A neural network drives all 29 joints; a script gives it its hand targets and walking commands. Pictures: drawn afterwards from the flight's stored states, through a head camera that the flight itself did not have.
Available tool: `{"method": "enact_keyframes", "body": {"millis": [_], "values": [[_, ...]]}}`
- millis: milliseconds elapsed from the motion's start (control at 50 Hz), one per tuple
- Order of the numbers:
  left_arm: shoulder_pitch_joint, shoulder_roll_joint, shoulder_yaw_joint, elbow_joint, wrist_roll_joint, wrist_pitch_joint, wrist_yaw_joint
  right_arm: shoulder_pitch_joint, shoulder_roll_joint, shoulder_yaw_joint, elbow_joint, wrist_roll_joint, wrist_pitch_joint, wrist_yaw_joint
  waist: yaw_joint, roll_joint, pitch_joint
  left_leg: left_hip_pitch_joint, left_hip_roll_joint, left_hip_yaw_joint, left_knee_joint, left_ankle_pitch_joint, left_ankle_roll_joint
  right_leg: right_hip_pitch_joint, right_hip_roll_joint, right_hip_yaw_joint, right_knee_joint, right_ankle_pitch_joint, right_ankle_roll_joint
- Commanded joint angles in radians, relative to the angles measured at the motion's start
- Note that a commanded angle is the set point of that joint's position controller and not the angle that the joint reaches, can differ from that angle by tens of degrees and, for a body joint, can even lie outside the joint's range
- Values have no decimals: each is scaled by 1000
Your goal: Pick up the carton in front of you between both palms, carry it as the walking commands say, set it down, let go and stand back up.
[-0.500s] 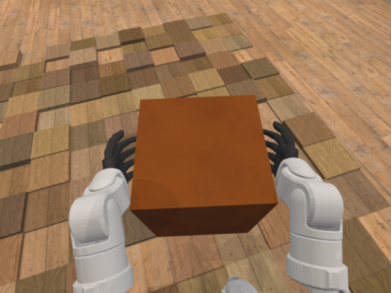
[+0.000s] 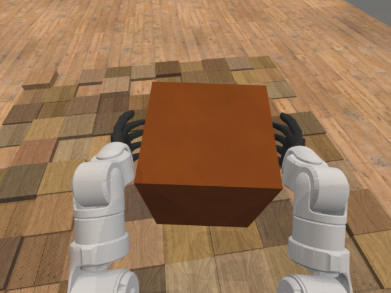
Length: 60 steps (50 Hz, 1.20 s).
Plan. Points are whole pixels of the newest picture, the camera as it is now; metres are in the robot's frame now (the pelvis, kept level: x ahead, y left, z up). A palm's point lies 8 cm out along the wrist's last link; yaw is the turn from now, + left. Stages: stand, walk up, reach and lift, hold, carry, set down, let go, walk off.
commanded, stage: carry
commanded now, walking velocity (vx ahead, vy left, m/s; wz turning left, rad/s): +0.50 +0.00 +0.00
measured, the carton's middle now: (205, 162) +0.38 +0.01 +0.09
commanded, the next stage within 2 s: none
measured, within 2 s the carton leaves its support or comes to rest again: neither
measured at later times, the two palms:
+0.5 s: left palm (147, 75) +0.61 +0.17 +0.15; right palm (262, 73) +0.63 -0.13 +0.14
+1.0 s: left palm (147, 29) +0.89 +0.21 +0.15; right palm (236, 25) +0.90 -0.08 +0.16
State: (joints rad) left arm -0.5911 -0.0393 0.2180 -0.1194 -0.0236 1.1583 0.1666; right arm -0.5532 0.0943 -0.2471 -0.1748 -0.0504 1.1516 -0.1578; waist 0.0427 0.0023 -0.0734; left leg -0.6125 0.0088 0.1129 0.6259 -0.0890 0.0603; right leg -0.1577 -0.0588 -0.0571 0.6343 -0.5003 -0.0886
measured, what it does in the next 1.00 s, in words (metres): climbs: right foot, then left foot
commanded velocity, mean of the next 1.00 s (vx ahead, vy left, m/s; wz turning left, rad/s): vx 0.50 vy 0.00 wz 0.00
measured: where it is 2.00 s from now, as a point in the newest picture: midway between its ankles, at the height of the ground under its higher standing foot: (184, 137)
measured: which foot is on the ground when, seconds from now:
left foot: down 0.00-0.46, up 0.48-0.98, down 1.00-1.00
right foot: down 0.00-0.00, up 0.02-0.44, down 0.46-1.00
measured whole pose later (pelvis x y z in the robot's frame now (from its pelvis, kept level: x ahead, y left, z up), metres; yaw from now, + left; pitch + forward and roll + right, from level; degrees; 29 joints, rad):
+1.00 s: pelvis +0.58 +0.05 +0.03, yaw +3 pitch +4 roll -3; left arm -0.46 -0.07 0.17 -0.02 0.05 1.16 0.14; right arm -0.43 0.09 -0.23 -0.07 -0.07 1.16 -0.13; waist 0.02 0.02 -0.17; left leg -0.41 0.03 0.12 0.45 -0.14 0.07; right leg -0.12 0.01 -0.12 0.69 -0.50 -0.01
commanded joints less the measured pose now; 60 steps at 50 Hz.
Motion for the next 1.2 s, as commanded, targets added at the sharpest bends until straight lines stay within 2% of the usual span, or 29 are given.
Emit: {"method": "enact_keyframes", "body": {"millis": [0,20,60,120,180,240,300,340,360,380,400,420,440,480,520,580,640,720,800,840,880,900,920,940,980,1020,1080,1160,1180], "values": [[-599,-823,-584,-162,-257,29,-89,-663,764,691,-157,346,36,76,-123,82,-513,888,272,-583,-153,363,182,-640,61,95,697,45,49],[-606,-831,-570,-152,-232,30,-83,-727,795,725,-207,387,34,89,-116,44,-491,837,256,-504,-161,338,140,-617,36,105,641,104,54],[-562,-825,-549,-146,-186,28,-72,-747,830,751,-226,440,30,112,-105,86,-489,799,237,-431,-186,327,105,-581,29,74,573,128,63],[-445,-841,-586,-75,-116,24,-74,-576,846,735,-86,406,29,143,-124,140,-453,805,236,-373,-227,394,127,-591,33,33,425,143,77],[-464,-862,-629,-71,-98,4,-99,-551,881,728,-6,380,11,173,-113,156,-411,813,225,-305,-239,406,153,-627,28,4,319,213,71],[-482,-888,-657,-59,-111,-15,-123,-552,910,732,39,354,-13,185,-116,141,-338,769,208,-253,-282,347,146,-605,36,-33,176,288,71],[-470,-901,-675,-40,-135,-26,-139,-525,899,733,49,321,-32,177,-109,143,-279,671,195,-177,-302,356,114,-455,56,-82,12,346,60],[-470,-889,-678,-25,-157,-27,-143,-510,864,724,49,291,-32,160,-82,152,-276,624,185,-119,-225,504,76,-309,84,-117,-64,375,37],[-447,-876,-673,-3,-163,-26,-142,-493,844,715,55,275,-28,149,-43,125,-301,579,153,-53,-100,582,43,-176,114,-151,-119,384,24],[-418,-859,-662,20,-164,-24,-141,-462,819,703,69,257,-24,138,-3,79,-368,455,116,-16,60,510,1,48,85,-81,-136,364,-5],[-388,-818,-640,35,-156,-25,-136,-458,796,692,70,245,-20,127,30,-120,-438,241,49,-5,319,204,-46,262,-113,239,-179,362,-66],[-382,-798,-625,57,-156,-25,-130,-439,802,686,80,235,-17,119,24,-323,-446,-35,-93,-51,525,-359,-53,416,-277,557,-247,507,-168],[-365,-825,-625,65,-168,-28,-129,-430,793,675,88,228,-17,112,14,-274,-451,-133,-59,-124,653,-426,-23,443,-284,579,-243,536,-189],[-428,-936,-670,-4,-221,-53,-147,-466,868,670,58,234,-40,109,13,-86,-409,-161,29,-157,593,-364,-24,373,-240,408,-220,638,-132],[-520,-1009,-710,-62,-271,-75,-162,-482,914,667,36,230,-61,115,-13,-63,-407,-88,52,-146,465,-312,-40,260,-229,325,-268,521,-115],[-582,-1009,-751,-146,-303,-92,-165,-504,932,697,-13,242,-80,116,5,-79,-391,-55,44,-83,345,-261,-43,202,-209,251,-323,392,-132],[-534,-937,-756,-153,-297,-88,-153,-439,873,706,-16,228,-74,106,14,-94,-359,-40,48,-61,176,-138,-48,197,-185,172,-347,379,-125],[-443,-844,-734,-103,-256,-56,-135,-410,770,707,-36,216,-40,96,29,-106,-297,-30,41,-22,35,7,-47,212,-170,121,-333,495,-107],[-379,-791,-673,-22,-209,-18,-121,-395,708,667,6,207,-4,92,39,-110,-242,8,25,2,-76,44,-40,231,-149,83,-301,587,-80],[-384,-793,-655,7,-196,-8,-119,-391,703,637,45,201,5,95,20,-116,-230,74,18,13,-133,-2,-25,224,-147,61,-249,628,-60],[-410,-812,-646,34,-185,-7,-118,-363,711,605,98,197,5,101,-71,-81,-302,373,-26,54,-230,-59,4,126,-94,-36,8,759,2],[-429,-818,-640,48,-180,-10,-114,-368,711,595,109,196,3,105,-92,-2,-355,609,75,-39,-222,-86,18,-62,-72,-60,202,553,44],[-435,-837,-631,56,-172,-14,-111,-389,703,593,125,198,-5,107,-83,237,-386,798,291,-400,-210,5,80,-351,35,-58,407,188,85],[-454,-848,-629,55,-167,-18,-110,-413,746,598,135,209,-16,110,-81,325,-386,869,353,-607,-264,104,144,-547,110,1,579,-39,92],[-506,-915,-627,43,-178,-28,-109,-499,823,634,102,260,-35,123,-86,135,-315,769,328,-531,-293,132,132,-612,46,35,595,41,69],[-488,-960,-620,52,-162,-47,-108,-565,897,682,63,302,-53,140,-85,73,-294,699,281,-397,-325,153,89,-539,-5,35,452,121,88],[-441,-983,-633,59,-144,-77,-102,-561,917,710,28,335,-81,153,-99,109,-318,714,247,-294,-311,358,27,-508,20,-13,371,193,92],[-339,-995,-686,-14,-135,-94,-104,-424,949,738,9,345,-92,170,-81,136,-347,835,224,-194,-274,568,19,-603,14,-21,387,283,100],[-328,-993,-706,-49,-139,-93,-107,-401,948,742,-3,344,-92,173,-91,143,-325,856,210,-180,-293,586,9,-643,12,-27,342,355,100]]}}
